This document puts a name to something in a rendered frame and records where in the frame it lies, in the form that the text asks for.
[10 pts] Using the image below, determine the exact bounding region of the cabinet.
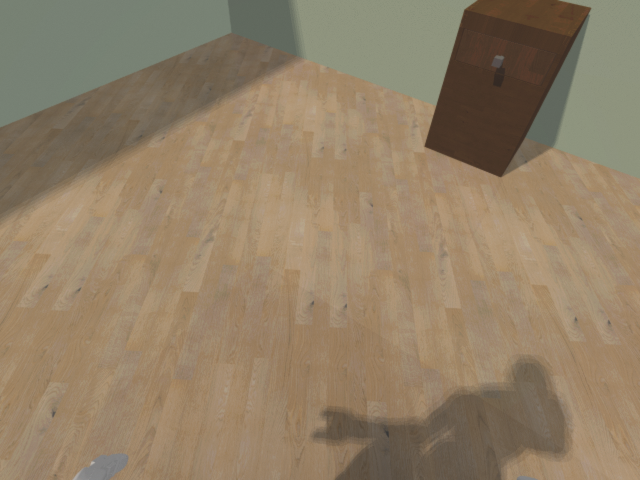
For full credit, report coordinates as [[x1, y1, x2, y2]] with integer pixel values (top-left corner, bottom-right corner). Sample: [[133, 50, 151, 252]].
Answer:
[[424, 0, 591, 177]]

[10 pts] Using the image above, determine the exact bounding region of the handle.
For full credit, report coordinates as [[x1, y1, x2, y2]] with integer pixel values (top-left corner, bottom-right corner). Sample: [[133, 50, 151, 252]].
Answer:
[[491, 55, 505, 68]]

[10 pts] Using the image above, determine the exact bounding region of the drawer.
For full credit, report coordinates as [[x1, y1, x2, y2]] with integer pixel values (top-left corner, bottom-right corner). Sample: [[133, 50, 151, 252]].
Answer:
[[455, 29, 558, 86]]

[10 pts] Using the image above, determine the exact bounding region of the robot left hand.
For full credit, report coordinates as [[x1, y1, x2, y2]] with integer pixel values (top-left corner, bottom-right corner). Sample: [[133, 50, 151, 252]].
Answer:
[[73, 453, 129, 480]]

